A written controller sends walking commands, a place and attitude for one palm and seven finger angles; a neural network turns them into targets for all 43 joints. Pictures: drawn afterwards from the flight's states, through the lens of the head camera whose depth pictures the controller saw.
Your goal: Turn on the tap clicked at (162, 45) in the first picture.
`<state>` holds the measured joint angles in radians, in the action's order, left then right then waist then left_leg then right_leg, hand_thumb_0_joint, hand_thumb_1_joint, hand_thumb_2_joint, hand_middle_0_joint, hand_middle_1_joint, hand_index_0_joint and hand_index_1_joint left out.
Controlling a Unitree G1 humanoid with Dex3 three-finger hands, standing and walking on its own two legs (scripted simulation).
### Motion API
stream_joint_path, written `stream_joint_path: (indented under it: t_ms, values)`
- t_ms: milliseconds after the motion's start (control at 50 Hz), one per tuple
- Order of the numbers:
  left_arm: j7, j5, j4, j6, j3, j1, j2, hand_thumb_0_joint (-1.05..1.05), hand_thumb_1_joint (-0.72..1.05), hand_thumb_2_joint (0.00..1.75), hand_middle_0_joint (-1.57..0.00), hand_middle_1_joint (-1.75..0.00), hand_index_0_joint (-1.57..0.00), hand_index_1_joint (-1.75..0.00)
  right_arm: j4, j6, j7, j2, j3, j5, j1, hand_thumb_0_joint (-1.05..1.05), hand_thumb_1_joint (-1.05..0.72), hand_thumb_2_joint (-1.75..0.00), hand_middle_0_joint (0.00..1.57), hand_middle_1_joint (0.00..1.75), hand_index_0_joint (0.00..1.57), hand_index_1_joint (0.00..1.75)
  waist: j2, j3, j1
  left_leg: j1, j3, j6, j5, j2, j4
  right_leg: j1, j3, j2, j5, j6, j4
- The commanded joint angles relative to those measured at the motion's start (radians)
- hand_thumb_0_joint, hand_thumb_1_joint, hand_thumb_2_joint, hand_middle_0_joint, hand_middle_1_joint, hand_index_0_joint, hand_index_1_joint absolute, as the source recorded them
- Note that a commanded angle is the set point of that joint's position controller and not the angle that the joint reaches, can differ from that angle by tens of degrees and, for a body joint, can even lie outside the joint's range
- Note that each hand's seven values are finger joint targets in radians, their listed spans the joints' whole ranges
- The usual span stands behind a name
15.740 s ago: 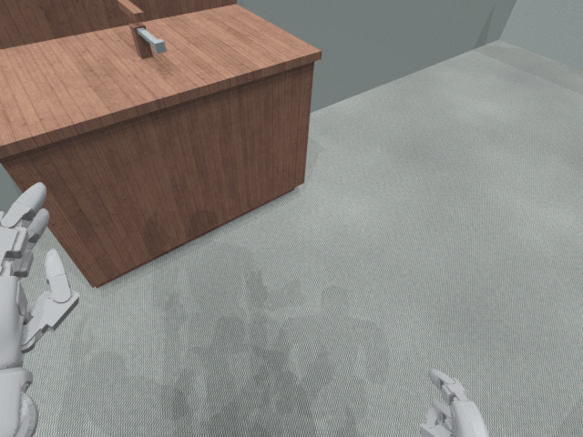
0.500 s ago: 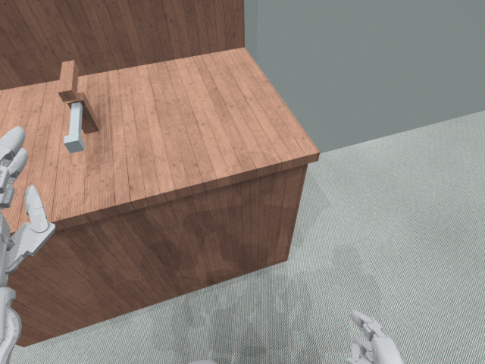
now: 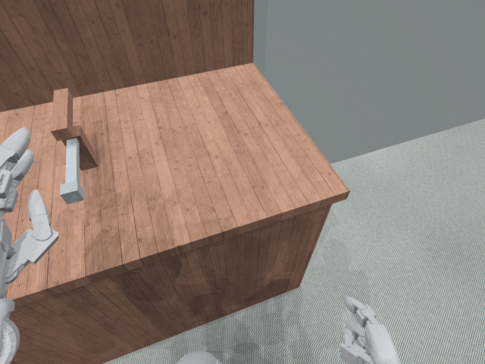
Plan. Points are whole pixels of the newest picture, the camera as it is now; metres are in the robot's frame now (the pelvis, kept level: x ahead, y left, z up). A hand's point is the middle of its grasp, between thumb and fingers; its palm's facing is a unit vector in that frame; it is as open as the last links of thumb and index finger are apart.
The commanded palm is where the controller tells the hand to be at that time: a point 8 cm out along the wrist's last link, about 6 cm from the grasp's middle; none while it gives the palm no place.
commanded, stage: come to a stop and stand still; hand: left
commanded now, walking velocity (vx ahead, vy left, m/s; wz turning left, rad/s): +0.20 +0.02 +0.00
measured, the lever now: (72, 192) +0.37 +0.33 +0.06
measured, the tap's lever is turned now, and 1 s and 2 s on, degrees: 0 0 0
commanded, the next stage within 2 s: look again from close up in 1.74 s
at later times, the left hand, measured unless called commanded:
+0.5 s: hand (52, 160) +0.31 +0.26 +0.21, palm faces +0.34 -0.81 -0.47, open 7.4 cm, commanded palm +0.26 +0.31 +0.19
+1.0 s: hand (32, 182) +0.29 +0.29 +0.19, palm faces +0.42 -0.83 -0.38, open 7.4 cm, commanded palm +0.24 +0.32 +0.19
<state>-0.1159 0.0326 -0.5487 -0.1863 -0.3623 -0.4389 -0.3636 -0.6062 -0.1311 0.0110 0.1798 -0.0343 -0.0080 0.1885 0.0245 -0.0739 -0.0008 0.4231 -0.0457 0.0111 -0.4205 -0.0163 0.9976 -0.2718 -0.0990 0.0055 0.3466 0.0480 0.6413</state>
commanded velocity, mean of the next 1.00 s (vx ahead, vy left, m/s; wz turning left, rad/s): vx -0.08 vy -0.03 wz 0.00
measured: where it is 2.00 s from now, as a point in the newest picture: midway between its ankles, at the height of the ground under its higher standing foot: outside the picture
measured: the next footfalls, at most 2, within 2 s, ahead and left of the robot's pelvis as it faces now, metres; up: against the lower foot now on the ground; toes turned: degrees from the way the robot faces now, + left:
left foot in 0.16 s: +0.13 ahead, +0.15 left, +0.00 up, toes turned +4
right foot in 0.42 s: +0.16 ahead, -0.05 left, +0.00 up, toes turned -5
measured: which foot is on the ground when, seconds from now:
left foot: up 0.00-0.14, down 0.16-1.00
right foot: down 0.00-0.18, up 0.20-0.40, down 0.42-1.00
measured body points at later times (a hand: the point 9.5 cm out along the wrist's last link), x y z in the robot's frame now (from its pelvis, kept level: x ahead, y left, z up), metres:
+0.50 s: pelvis +0.09 +0.03 +0.01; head +0.12 +0.03 +0.46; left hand +0.29 +0.30 +0.24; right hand +0.29 -0.17 -0.06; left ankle +0.09 +0.14 -0.72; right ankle +0.12 -0.04 -0.72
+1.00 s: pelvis +0.07 +0.05 +0.02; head +0.08 +0.05 +0.47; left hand +0.26 +0.33 +0.21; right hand +0.24 -0.19 -0.06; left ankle +0.09 +0.14 -0.72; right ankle +0.12 -0.04 -0.72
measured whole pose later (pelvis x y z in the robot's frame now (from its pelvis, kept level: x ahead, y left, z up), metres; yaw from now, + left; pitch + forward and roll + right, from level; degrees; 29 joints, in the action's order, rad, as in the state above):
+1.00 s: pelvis +0.07 +0.05 +0.02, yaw -1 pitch -1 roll -1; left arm -0.18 0.05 -0.51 -0.10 -0.35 -0.47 -0.35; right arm -0.59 -0.06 0.08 0.22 -0.02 -0.01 0.20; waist 0.01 -0.03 -0.01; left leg 0.21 -0.09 0.03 -0.20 -0.02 0.43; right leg -0.22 -0.10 -0.03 0.12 0.04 0.35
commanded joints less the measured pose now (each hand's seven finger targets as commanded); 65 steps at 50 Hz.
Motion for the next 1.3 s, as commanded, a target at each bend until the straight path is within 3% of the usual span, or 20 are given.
stream_joint_path:
  t_ms: [0,60,100,120,140,160,180,200,260,340,400,440,460,520,660,740,880,1020,1140,1280]
  values:
    - [-0.041,0.011,-0.148,-0.068,-0.179,0.041,-0.204,0.00,0.90,0.90,-0.20,-0.30,-0.20,-0.30,0.131,-0.029,0.014,0.130,0.053,-0.005,-0.104,0.00,-0.90,-0.90,0.20,0.30,0.20,0.30,-0.099,0.098,0.013,0.281,0.060,-0.004,-0.016,-0.082,0.038,0.285,0.371,0.317,-0.426,0.171,-0.285]
    - [-0.046,0.008,-0.116,-0.079,-0.155,0.076,-0.172,0.00,0.90,0.90,-0.20,-0.30,-0.20,-0.30,0.129,-0.015,0.023,0.102,0.047,0.004,-0.116,0.00,-0.90,-0.90,0.20,0.30,0.20,0.30,-0.125,0.158,0.019,-0.044,-0.054,0.017,0.113,-0.034,-0.327,0.190,0.152,0.209,-0.474,0.094,-0.197]
    - [-0.042,0.016,-0.125,-0.068,-0.123,0.090,-0.144,0.00,0.90,0.90,-0.20,-0.30,-0.20,-0.30,0.130,-0.019,0.031,0.118,0.063,0.009,-0.102,0.00,-0.90,-0.90,0.20,0.30,0.20,0.30,-0.048,0.201,0.005,-0.279,-0.098,0.020,0.309,0.021,-0.480,0.112,0.078,0.123,-0.385,0.040,-0.069]
    - [-0.039,0.023,-0.165,-0.064,-0.103,0.109,-0.130,0.00,0.90,0.90,-0.20,-0.30,-0.20,-0.30,0.140,-0.016,0.035,0.143,0.079,0.003,-0.091,0.00,-0.90,-0.90,0.20,0.30,0.20,0.30,0.062,0.235,-0.007,-0.430,0.076,0.066,0.442,-0.079,-0.527,-0.009,0.045,0.076,-0.322,-0.013,0.095]
    - [-0.037,0.025,-0.219,-0.060,-0.079,0.120,-0.127,0.00,0.90,0.90,-0.20,-0.30,-0.20,-0.30,0.158,-0.016,0.035,0.163,0.091,-0.001,-0.109,0.00,-0.90,-0.90,0.20,0.30,0.20,0.30,0.257,0.262,-0.011,-0.575,0.354,0.154,0.692,-0.280,-0.581,-0.224,0.038,0.017,0.029,-0.061,0.294]
    - [-0.034,0.024,-0.224,-0.059,-0.090,0.119,-0.144,0.00,0.90,0.90,-0.20,-0.30,-0.20,-0.30,0.178,-0.014,0.028,0.138,0.085,0.004,-0.106,0.00,-0.90,-0.90,0.20,0.30,0.20,0.30,0.205,0.249,0.000,-0.513,0.444,0.218,0.771,-0.343,-0.644,-0.230,0.119,-0.019,0.213,-0.055,0.436]
    - [-0.028,0.021,-0.188,-0.046,-0.089,0.127,-0.143,0.00,0.90,0.90,-0.20,-0.30,-0.20,-0.30,0.165,-0.017,0.022,0.145,0.089,0.005,-0.100,0.00,-0.90,-0.90,0.20,0.30,0.20,0.30,0.097,0.189,0.002,-0.435,0.404,0.210,0.761,-0.328,-0.672,-0.237,0.136,-0.022,0.192,-0.055,0.441]
    - [-0.032,0.016,-0.235,-0.027,-0.092,0.155,-0.160,0.00,0.90,0.90,-0.20,-0.30,-0.20,-0.30,0.155,-0.022,0.022,0.126,0.074,0.016,-0.118,0.00,-0.90,-0.90,0.20,0.30,0.20,0.30,0.118,0.193,-0.003,-0.426,0.329,0.165,0.829,-0.298,-0.672,-0.211,0.120,0.015,0.158,-0.056,0.397]
    - [-0.047,0.011,-0.403,-0.027,-0.121,0.137,-0.202,0.00,0.90,0.90,-0.20,-0.30,-0.20,-0.30,0.163,-0.056,0.011,0.111,0.066,0.016,-0.125,0.00,-0.90,-0.90,0.20,0.30,0.20,0.30,0.219,0.239,0.013,-0.465,0.143,0.043,0.985,-0.224,-0.603,-0.111,0.064,0.017,0.036,-0.045,0.141]
    - [-0.039,0.025,-0.331,-0.022,-0.160,-0.042,-0.208,0.00,0.90,0.90,-0.20,-0.30,-0.20,-0.30,0.186,-0.054,0.006,0.112,0.055,0.010,-0.107,0.00,-0.90,-0.90,0.20,0.30,0.20,0.30,0.224,0.235,0.010,-0.366,0.083,-0.021,0.887,-0.220,-0.578,0.078,0.023,-0.010,-0.158,-0.031,-0.184]
    - [-0.029,0.036,-0.199,-0.007,-0.177,-0.072,-0.187,0.00,0.90,0.90,-0.20,-0.30,-0.20,-0.30,0.196,-0.028,0.021,0.111,0.048,0.003,-0.097,0.00,-0.90,-0.90,0.20,0.30,0.20,0.30,0.086,0.225,0.003,-0.171,0.039,-0.033,0.623,-0.169,-0.527,0.284,0.092,0.026,-0.537,-0.020,-0.253]
    - [-0.028,0.049,-0.142,0.010,-0.146,-0.060,-0.146,0.00,0.90,0.90,-0.20,-0.30,-0.20,-0.30,0.192,-0.027,0.034,0.110,0.047,-0.009,-0.108,0.00,-0.90,-0.90,0.20,0.30,0.20,0.30,0.006,0.213,-0.011,-0.170,0.036,-0.045,0.464,-0.117,-0.537,0.255,0.156,0.078,-0.670,-0.004,-0.248]
    - [-0.027,0.055,-0.095,0.023,-0.132,-0.072,-0.128,0.00,0.90,0.90,-0.20,-0.30,-0.20,-0.30,0.180,-0.019,0.037,0.117,0.051,-0.010,-0.091,0.00,-0.90,-0.90,0.20,0.30,0.20,0.30,-0.060,0.212,-0.012,-0.185,0.037,-0.043,0.414,-0.098,-0.520,0.229,0.178,0.098,-0.661,0.003,-0.267]
    - [-0.033,0.058,-0.084,0.047,-0.112,-0.041,-0.130,0.00,0.90,0.90,-0.20,-0.30,-0.20,-0.30,0.175,-0.005,0.051,0.117,0.051,-0.014,-0.096,0.00,-0.90,-0.90,0.20,0.30,0.20,0.30,-0.101,0.241,-0.011,-0.234,0.032,-0.030,0.330,-0.075,-0.507,0.185,0.214,0.143,-0.612,0.002,-0.307]
    - [-0.067,0.035,-0.229,0.046,-0.076,0.091,-0.166,0.00,0.90,0.90,-0.20,-0.30,-0.20,-0.30,0.169,0.006,0.077,0.125,0.046,-0.002,-0.135,0.00,-0.90,-0.90,0.20,0.30,0.20,0.30,-0.024,0.178,0.009,-0.235,0.038,0.000,0.194,-0.053,-0.536,0.074,0.246,0.163,-0.179,-0.017,-0.408]
    - [-0.082,0.031,-0.262,0.036,-0.103,0.081,-0.200,0.00,0.90,0.90,-0.20,-0.30,-0.20,-0.30,0.164,0.004,0.081,0.137,0.057,-0.001,-0.138,0.00,-0.90,-0.90,0.20,0.30,0.20,0.30,0.049,0.173,0.013,-0.243,0.064,0.009,0.168,-0.065,-0.577,0.069,0.237,0.148,-0.098,-0.020,-0.411]
    - [-0.078,0.024,-0.145,0.039,-0.075,-0.012,-0.123,0.00,0.90,0.90,-0.20,-0.30,-0.20,-0.30,0.178,0.013,0.072,0.149,0.059,-0.001,-0.113,0.00,-0.90,-0.90,0.20,0.30,0.20,0.30,0.025,0.151,0.012,-0.145,0.100,0.014,0.135,-0.094,-0.690,0.160,0.145,0.066,-0.142,-0.037,-0.355]
    - [-0.065,0.017,-0.131,0.045,-0.055,0.039,-0.118,0.00,0.90,0.90,-0.20,-0.30,-0.20,-0.30,0.182,0.015,0.066,0.150,0.057,0.001,-0.108,0.00,-0.90,-0.90,0.20,0.30,0.20,0.30,-0.011,0.136,0.013,-0.138,0.088,0.011,0.132,-0.087,-0.707,0.173,0.133,0.054,-0.168,-0.040,-0.360]
    - [-0.066,0.014,-0.212,0.032,-0.069,0.107,-0.152,0.00,0.90,0.90,-0.20,-0.30,-0.20,-0.30,0.178,0.007,0.066,0.145,0.054,0.006,-0.122,0.00,-0.90,-0.90,0.20,0.30,0.20,0.30,0.070,0.156,0.015,-0.149,0.100,0.009,0.146,-0.083,-0.725,0.212,0.121,0.045,-0.222,-0.036,-0.330]
    - [-0.061,0.019,-0.153,0.033,-0.056,0.049,-0.111,0.00,0.90,0.90,-0.20,-0.30,-0.20,-0.30,0.182,0.012,0.061,0.138,0.051,0.006,-0.110,0.00,-0.90,-0.90,0.20,0.30,0.20,0.30,0.037,0.151,0.018,-0.147,0.096,0.000,0.200,-0.086,-0.719,0.233,0.111,0.044,-0.283,-0.033,-0.320]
